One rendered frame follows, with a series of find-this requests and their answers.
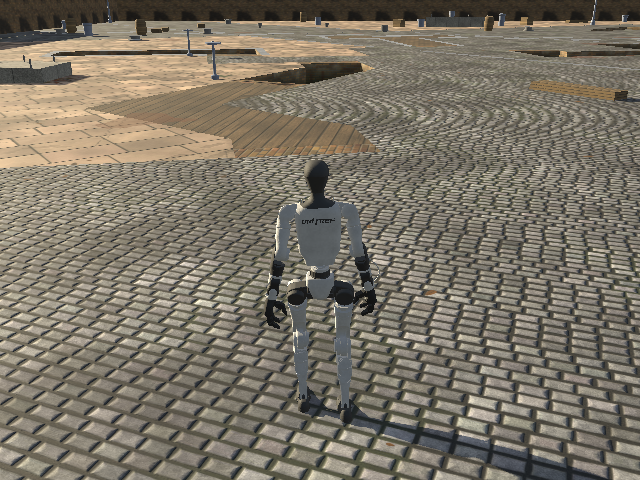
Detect robot left upper arm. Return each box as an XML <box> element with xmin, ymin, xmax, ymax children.
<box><xmin>274</xmin><ymin>203</ymin><xmax>297</xmax><ymax>261</ymax></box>

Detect left robot hand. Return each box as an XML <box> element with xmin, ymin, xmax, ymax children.
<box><xmin>264</xmin><ymin>298</ymin><xmax>287</xmax><ymax>329</ymax></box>

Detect robot right upper arm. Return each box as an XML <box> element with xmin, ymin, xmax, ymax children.
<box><xmin>338</xmin><ymin>202</ymin><xmax>365</xmax><ymax>258</ymax></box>

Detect robot right thigh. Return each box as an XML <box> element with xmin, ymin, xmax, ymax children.
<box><xmin>334</xmin><ymin>280</ymin><xmax>354</xmax><ymax>356</ymax></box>

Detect right robot hand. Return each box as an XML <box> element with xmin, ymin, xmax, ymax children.
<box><xmin>353</xmin><ymin>288</ymin><xmax>377</xmax><ymax>316</ymax></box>

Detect robot left forearm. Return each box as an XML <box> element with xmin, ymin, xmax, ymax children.
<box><xmin>265</xmin><ymin>246</ymin><xmax>285</xmax><ymax>300</ymax></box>

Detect robot right forearm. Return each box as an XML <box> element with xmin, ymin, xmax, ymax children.
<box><xmin>354</xmin><ymin>242</ymin><xmax>375</xmax><ymax>291</ymax></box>

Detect left robot shin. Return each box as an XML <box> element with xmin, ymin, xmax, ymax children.
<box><xmin>293</xmin><ymin>332</ymin><xmax>308</xmax><ymax>399</ymax></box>

